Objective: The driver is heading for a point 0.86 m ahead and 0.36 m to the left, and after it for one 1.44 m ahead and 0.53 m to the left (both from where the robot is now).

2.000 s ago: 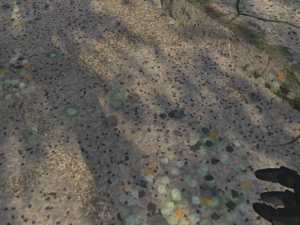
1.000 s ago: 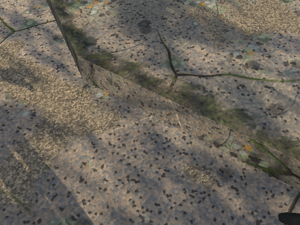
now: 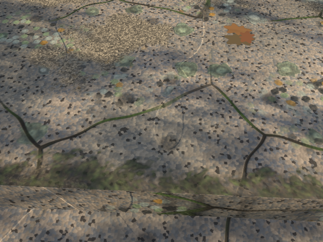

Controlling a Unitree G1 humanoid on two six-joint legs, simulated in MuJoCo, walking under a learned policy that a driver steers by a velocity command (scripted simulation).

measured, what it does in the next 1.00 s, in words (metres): climbs, turning left: left foot, then right foot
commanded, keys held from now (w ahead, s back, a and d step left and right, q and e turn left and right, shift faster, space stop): w+q+shift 0.54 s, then q+shift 0.38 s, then e+shift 0.08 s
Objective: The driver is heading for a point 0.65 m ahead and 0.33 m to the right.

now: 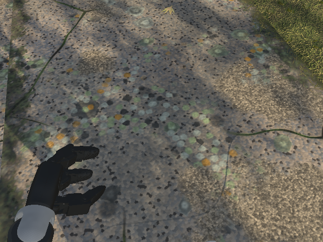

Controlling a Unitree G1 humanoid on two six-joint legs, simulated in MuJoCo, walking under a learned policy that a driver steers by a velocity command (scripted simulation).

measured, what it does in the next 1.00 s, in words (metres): walks ahead, turning right: right foot, then left foot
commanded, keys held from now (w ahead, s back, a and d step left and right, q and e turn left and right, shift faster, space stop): e+shift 0.52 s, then w+e+shift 0.48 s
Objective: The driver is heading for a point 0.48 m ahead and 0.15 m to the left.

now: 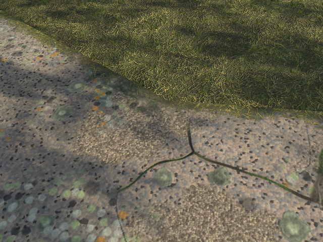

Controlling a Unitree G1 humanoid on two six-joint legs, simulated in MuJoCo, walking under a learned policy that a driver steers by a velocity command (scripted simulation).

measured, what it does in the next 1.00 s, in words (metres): walks ahead: left foot, then right foot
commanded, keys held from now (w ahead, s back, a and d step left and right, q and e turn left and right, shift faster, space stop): w+e+shift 0.08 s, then w+q+shift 0.32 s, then shift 0.60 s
